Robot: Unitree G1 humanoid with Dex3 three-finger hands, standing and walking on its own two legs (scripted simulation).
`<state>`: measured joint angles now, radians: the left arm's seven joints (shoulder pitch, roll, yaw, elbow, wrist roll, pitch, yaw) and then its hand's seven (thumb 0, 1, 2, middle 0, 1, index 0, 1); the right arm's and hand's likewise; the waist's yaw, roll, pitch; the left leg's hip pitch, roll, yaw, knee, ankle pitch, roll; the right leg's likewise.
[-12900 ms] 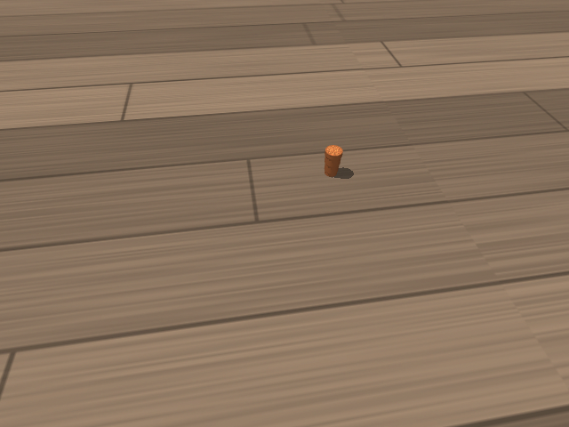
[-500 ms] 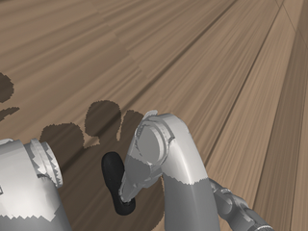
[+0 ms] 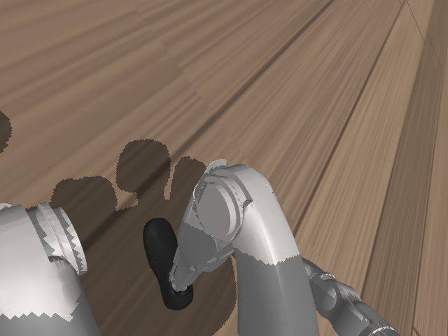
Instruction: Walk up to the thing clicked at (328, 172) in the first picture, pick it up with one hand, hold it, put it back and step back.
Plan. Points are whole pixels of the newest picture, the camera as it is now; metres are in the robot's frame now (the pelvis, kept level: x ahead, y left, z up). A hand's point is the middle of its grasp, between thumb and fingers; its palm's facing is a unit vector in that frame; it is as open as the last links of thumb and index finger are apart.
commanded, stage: settle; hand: left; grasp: from the side
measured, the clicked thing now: out of the picture +0.44 +0.28 -0.21
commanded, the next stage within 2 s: lift in 1.94 s
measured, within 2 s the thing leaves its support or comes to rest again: leaves its support in 0.34 s
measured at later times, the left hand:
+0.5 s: hand out of the picture +0.42 +0.30 -0.14, palm faces +0.33 -0.94 -0.03, open 11.2 cm
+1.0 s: hand out of the picture +0.41 +0.31 -0.03, palm faces +0.31 -0.95 -0.08, open 11.2 cm
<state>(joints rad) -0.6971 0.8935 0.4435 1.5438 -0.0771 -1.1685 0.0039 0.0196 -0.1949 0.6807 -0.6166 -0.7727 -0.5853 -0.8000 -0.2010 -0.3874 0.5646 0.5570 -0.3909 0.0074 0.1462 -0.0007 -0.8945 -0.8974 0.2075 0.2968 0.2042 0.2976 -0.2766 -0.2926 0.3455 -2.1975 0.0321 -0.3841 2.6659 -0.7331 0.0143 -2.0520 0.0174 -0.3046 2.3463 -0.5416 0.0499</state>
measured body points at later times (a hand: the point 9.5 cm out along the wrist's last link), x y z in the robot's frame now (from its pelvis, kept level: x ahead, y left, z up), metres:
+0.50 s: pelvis +0.00 +0.00 +0.01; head +0.22 +0.20 +0.35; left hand +0.40 +0.35 -0.14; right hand +0.18 -0.24 -0.03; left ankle +0.08 +0.12 -0.25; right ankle +0.16 -0.11 -0.25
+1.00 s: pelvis +0.02 -0.01 +0.04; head +0.21 +0.12 +0.42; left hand +0.39 +0.36 -0.02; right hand +0.20 -0.24 -0.06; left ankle +0.08 +0.12 -0.25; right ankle +0.16 -0.11 -0.25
